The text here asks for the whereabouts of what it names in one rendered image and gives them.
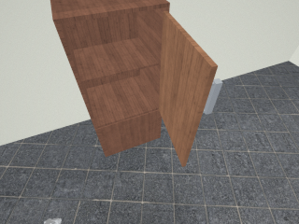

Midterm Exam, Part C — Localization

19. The handle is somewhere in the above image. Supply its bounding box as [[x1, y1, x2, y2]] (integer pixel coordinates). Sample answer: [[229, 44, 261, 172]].
[[203, 78, 223, 115]]

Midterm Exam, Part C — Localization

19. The cupboard door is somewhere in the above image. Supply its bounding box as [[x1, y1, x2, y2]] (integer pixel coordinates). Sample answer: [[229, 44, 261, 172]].
[[159, 11, 218, 167]]

